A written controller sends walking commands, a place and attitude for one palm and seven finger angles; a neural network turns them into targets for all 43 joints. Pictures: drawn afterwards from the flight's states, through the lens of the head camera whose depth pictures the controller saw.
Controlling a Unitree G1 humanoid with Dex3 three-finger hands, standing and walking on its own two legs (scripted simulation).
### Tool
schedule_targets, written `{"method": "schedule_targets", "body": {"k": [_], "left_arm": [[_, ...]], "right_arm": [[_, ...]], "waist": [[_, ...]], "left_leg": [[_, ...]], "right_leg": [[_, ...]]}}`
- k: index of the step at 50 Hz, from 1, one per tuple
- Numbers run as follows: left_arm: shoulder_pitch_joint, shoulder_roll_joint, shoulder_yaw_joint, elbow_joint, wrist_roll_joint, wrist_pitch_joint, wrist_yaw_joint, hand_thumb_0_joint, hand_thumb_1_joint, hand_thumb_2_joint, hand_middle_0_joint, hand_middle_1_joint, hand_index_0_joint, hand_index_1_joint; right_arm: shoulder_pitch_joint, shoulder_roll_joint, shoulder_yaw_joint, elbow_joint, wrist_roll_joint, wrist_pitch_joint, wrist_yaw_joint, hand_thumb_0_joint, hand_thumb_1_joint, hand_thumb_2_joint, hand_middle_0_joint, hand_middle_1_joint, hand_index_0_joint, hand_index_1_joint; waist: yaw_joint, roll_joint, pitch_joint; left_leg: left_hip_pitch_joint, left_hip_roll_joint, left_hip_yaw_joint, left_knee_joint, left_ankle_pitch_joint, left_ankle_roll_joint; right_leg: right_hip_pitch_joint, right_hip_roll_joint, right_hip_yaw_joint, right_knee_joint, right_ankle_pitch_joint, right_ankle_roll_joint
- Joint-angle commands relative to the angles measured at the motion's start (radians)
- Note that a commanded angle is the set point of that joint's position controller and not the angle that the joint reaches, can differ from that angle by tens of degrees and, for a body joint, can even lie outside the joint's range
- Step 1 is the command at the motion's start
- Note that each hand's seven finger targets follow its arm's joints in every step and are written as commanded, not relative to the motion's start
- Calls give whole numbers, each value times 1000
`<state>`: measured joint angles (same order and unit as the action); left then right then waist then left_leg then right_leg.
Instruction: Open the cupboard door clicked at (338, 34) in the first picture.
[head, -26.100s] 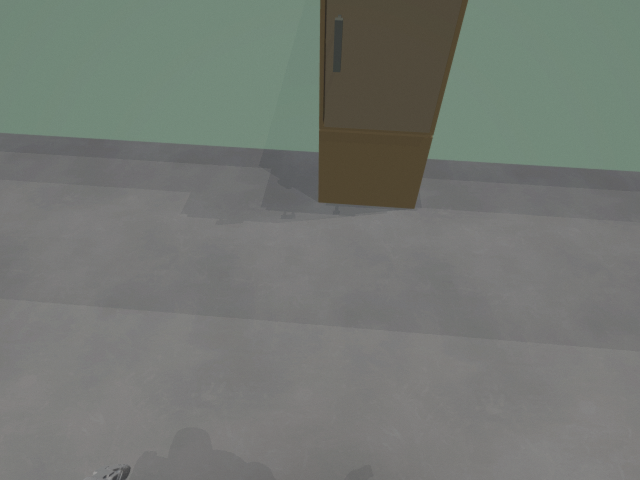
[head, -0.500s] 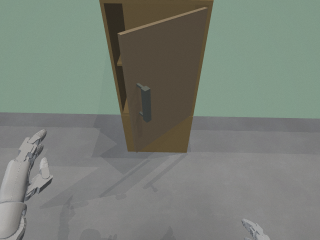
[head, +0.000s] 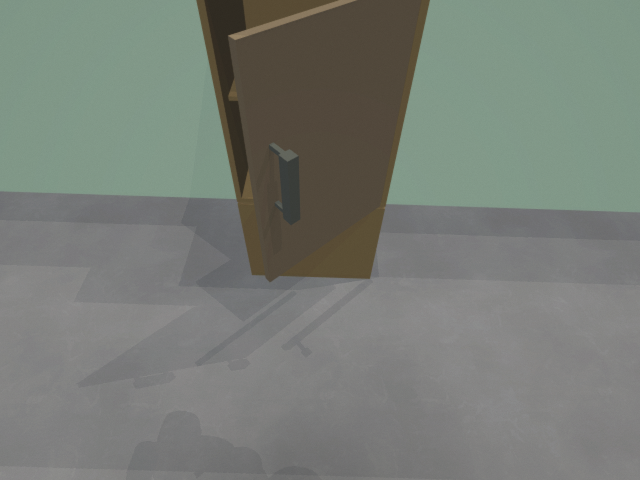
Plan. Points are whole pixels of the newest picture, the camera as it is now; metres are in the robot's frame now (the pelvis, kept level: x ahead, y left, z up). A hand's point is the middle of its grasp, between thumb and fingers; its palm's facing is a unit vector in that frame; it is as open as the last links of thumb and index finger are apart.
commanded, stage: let the arm hang, fingers relaxed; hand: left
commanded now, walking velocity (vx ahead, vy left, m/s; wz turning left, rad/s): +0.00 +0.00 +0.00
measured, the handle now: (283, 184) +0.61 +0.11 -0.03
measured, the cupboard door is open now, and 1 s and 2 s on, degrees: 43 43 43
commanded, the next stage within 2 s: look to check the result in 0.52 s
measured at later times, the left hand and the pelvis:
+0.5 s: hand out of the picture +0.10 +0.21 -0.16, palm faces -0.03 -0.96 -0.26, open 7.4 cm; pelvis +0.02 +0.00 +0.00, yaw +0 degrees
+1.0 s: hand out of the picture +0.09 +0.23 -0.16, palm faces -0.03 -0.95 -0.31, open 7.4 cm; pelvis +0.04 -0.01 +0.01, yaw +0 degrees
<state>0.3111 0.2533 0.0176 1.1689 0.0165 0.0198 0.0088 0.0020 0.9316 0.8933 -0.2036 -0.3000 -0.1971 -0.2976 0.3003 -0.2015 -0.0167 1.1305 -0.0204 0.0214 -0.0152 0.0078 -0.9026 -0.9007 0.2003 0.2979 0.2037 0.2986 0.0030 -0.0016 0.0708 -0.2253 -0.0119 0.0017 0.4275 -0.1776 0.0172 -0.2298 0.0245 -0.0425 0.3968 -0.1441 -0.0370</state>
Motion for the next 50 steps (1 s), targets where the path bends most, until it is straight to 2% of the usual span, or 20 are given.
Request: {"method": "schedule_targets", "body": {"k": [1, 7, 11, 15, 17, 24, 26, 31, 33, 35, 37, 44, 47, 50], "left_arm": [[-42, 126, 21, -61, -5, -32, 14, 0, 900, 900, -200, -300, -200, -300], [-72, 138, 27, -65, -4, -34, 16, 0, 900, 900, -200, -300, -200, -300], [-98, 140, 28, -71, -3, -38, 16, 0, 900, 900, -200, -300, -200, -300], [-121, 150, 30, -78, -3, -46, 17, 0, 900, 900, -200, -300, -200, -300], [-143, 149, 27, -82, -4, -47, 17, 0, 900, 900, -200, -300, -200, -300], [-172, 162, 28, -87, -5, -51, 15, 0, 900, 900, -200, -300, -200, -300], [-182, 169, 28, -85, -4, -53, 15, 0, 900, 900, -200, -300, -200, -300], [-192, 182, 27, -83, -5, -53, 14, 0, 900, 900, -200, -300, -200, -300], [-192, 183, 26, -79, -6, -53, 13, 0, 900, 900, -200, -300, -200, -300], [-189, 191, 27, -78, -6, -56, 14, 0, 900, 900, -200, -300, -200, -300], [-193, 193, 25, -73, -6, -55, 14, 0, 900, 900, -200, -300, -200, -300], [-194, 206, 22, -65, -8, -56, 15, 0, 900, 900, -200, -300, -200, -300], [-198, 208, 23, -63, -8, -55, 15, 0, 900, 900, -200, -300, -200, -300], [-191, 212, 25, -64, -7, -58, 16, 0, 900, 900, -200, -300, -200, -300]], "right_arm": [[23, -141, -22, -40, 0, -18, -10, 0, -900, -900, 200, 300, 200, 300], [5, -147, -25, -32, -2, -23, -7, 0, -900, -900, 200, 300, 200, 300], [-27, -149, -25, -32, -3, -29, -6, 0, -900, -900, 200, 300, 200, 300], [-49, -160, -24, -35, 1, -36, -5, 0, -900, -900, 200, 300, 200, 300], [-69, -165, -22, -33, -1, -37, -5, 0, -900, -900, 200, 300, 200, 300], [-111, -189, -20, -33, -1, -41, -5, 0, -900, -900, 200, 300, 200, 300], [-121, -199, -22, -37, -1, -41, -5, 0, -900, -900, 200, 300, 200, 300], [-139, -213, -20, -35, 0, -39, -4, 0, -900, -900, 200, 300, 200, 300], [-140, -219, -20, -35, 1, -39, -5, 0, -900, -900, 200, 300, 200, 300], [-148, -228, -21, -37, 3, -38, -5, 0, -900, -900, 200, 300, 200, 300], [-151, -228, -20, -32, 2, -37, -5, 0, -900, -900, 200, 300, 200, 300], [-158, -245, -18, -30, 3, -37, -6, 0, -900, -900, 200, 300, 200, 300], [-160, -243, -18, -29, 3, -35, -6, 0, -900, -900, 200, 300, 200, 300], [-164, -249, -18, -31, 5, -38, -7, 0, -900, -900, 200, 300, 200, 300]], "waist": [[-13, 2, -9], [-6, -18, 6], [-4, 10, 1], [-2, 6, -41], [-5, 10, -26], [-6, 31, -59], [-8, 8, -63], [-9, 22, -57], [-10, 11, -70], [-10, 3, -74], [-12, 20, -81], [-13, 2, -90], [-13, 5, -76], [-10, 1, -98]], "left_leg": [[-21, 96, -102, -115, -157, 35], [-36, 95, -111, -130, -143, 36], [-20, 99, -113, -135, -84, 32], [16, 107, -107, -131, 2, 30], [18, 110, -108, -137, 30, 26], [60, 117, -107, -150, 72, 19], [77, 119, -103, -148, 99, 18], [89, 117, -103, -156, 90, 16], [100, 119, -103, -158, 84, 15], [113, 119, -98, -153, 97, 16], [119, 120, -99, -156, 101, 15], [137, 124, -95, -159, 117, 14], [132, 125, -93, -163, 113, 12], [146, 125, -91, -156, 136, 13]], "right_leg": [[-23, -122, 143, -124, -252, -31], [-8, -124, 141, -114, -231, -29], [10, -126, 136, -102, -165, -27], [48, -130, 133, -96, -84, -22], [50, -132, 132, -95, -52, -19], [82, -135, 133, -104, 4, -16], [84, -139, 127, -106, 35, -15], [84, -141, 134, -124, 20, -14], [90, -140, 135, -129, 15, -13], [88, -141, 136, -133, 34, -14], [96, -143, 136, -132, 44, -14], [108, -145, 136, -136, 77, -15], [104, -143, 136, -138, 74, -14], [118, -145, 137, -138, 106, -15]]}}
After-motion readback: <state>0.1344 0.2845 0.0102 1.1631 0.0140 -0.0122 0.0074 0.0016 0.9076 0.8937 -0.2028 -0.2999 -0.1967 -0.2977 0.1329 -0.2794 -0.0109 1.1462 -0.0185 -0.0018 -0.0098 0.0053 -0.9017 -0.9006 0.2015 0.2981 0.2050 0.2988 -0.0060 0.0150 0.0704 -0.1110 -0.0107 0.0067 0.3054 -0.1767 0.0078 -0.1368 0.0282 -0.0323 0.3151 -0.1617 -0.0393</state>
